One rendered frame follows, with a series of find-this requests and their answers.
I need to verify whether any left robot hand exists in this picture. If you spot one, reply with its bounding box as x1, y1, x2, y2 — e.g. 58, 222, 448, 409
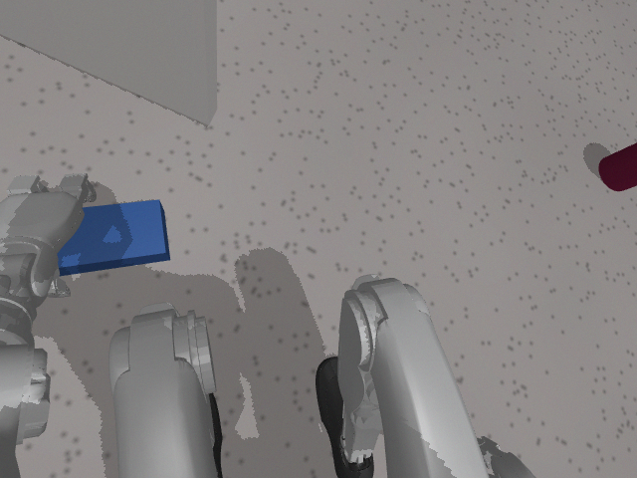
0, 173, 97, 298

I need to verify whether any right robot foot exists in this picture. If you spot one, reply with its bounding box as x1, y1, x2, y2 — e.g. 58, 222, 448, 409
316, 357, 374, 478

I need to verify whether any right robot hand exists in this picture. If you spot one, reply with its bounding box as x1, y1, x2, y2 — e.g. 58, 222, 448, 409
477, 436, 535, 478

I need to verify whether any left robot arm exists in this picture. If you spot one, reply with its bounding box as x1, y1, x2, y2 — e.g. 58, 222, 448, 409
0, 237, 58, 478

